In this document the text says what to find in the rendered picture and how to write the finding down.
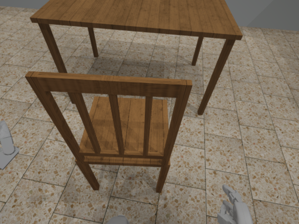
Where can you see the robot left hand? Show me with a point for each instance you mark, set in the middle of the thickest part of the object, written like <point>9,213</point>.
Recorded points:
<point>8,150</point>

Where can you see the chair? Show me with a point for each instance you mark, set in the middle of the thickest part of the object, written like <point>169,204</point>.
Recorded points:
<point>118,131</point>

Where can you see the robot right hand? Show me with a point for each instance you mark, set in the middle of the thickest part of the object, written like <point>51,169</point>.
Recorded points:
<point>238,213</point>

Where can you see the table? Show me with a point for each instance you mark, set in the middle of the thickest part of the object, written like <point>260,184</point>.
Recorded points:
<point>201,18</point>

